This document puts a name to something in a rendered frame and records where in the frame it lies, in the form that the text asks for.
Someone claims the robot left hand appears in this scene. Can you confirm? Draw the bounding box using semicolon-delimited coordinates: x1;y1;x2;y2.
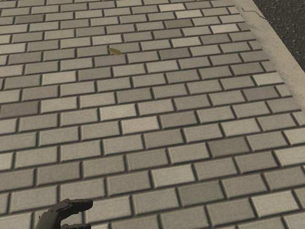
35;198;93;229

